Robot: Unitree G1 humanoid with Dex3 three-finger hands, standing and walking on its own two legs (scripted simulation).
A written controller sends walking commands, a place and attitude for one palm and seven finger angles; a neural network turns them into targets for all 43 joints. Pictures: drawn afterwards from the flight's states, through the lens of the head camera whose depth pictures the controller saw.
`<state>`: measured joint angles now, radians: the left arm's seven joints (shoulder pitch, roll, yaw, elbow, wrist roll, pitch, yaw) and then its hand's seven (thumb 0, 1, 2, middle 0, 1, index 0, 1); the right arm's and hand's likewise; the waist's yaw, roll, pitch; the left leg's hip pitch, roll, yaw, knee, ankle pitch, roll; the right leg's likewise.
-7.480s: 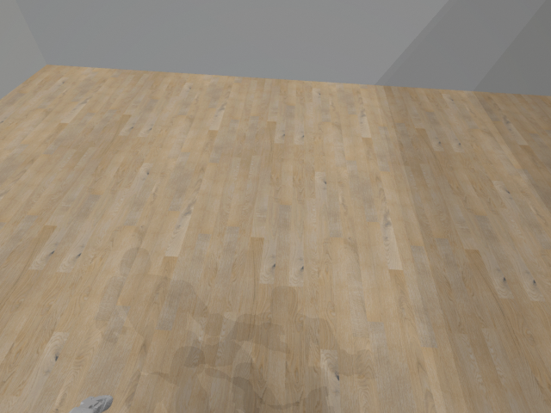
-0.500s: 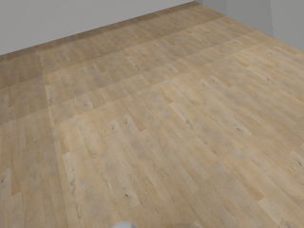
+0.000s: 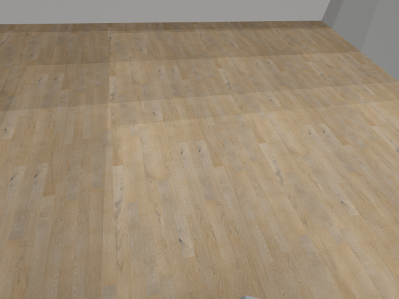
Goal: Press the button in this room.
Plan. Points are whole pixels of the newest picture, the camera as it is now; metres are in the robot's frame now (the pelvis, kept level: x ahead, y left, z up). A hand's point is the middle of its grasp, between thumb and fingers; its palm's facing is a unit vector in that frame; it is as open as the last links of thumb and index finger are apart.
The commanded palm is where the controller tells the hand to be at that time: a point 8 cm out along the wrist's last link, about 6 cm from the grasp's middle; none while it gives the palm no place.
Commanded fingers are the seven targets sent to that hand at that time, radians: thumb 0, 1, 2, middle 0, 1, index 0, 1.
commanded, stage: turn or walk to find it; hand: left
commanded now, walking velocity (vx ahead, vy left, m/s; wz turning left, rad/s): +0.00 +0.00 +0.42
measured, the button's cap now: out of the picture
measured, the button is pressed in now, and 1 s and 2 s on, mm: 0 0 0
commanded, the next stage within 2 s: none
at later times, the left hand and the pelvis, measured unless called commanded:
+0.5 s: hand out of the picture +0.03 +0.14 -0.14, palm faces +0.21 -0.94 -0.28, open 7.3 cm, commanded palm none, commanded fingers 0.00 0.90 0.90 -0.20 -0.30 -0.20 -0.30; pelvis -0.03 -0.06 +0.00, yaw +13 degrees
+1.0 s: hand out of the picture -0.15 +0.20 -0.18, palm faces +0.47 -0.85 -0.23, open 7.4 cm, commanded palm none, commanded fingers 0.00 0.90 0.90 -0.20 -0.30 -0.20 -0.30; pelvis -0.08 -0.01 +0.00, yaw +24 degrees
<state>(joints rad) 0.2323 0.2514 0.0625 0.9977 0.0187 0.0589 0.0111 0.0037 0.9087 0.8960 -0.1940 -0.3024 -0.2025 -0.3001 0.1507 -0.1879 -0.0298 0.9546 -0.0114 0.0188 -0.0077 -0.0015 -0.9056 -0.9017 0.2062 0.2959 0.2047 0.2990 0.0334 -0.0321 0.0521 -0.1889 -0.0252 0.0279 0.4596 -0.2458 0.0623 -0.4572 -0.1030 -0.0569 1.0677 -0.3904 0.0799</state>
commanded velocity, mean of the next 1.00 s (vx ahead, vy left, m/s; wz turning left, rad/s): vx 0.00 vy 0.00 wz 0.42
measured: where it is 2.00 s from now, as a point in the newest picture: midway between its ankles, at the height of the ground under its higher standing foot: outside the picture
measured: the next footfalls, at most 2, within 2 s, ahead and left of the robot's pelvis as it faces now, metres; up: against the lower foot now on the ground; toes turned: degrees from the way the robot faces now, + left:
right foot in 0.32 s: +0.03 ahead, -0.14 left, +0.00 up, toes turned +4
left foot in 0.82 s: -0.08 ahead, +0.08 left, +0.00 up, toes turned +26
